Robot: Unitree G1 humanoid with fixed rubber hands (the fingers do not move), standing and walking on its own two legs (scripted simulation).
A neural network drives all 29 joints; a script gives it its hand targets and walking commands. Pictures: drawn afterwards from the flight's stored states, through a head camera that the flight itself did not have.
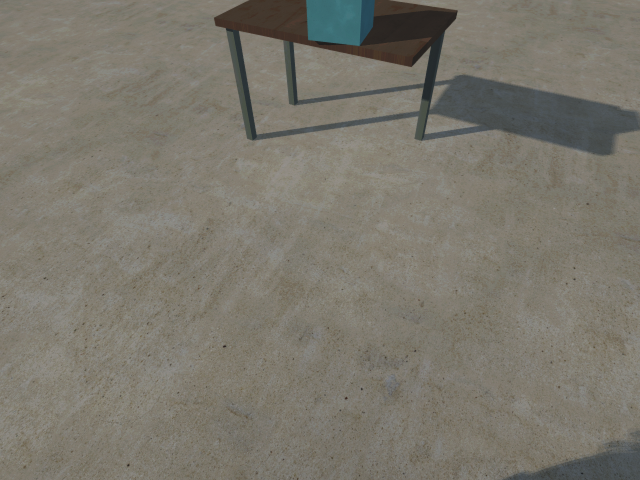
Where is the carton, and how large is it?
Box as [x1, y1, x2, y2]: [306, 0, 374, 45]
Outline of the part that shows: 306,0 308,39 359,45 372,26 374,0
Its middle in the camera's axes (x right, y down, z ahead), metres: +0.09 -0.91 +1.47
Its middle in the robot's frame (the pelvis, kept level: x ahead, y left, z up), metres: +1.73 -0.03 -0.01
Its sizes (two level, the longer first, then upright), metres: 0.210 0.200 0.250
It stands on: a table, 0.63 m high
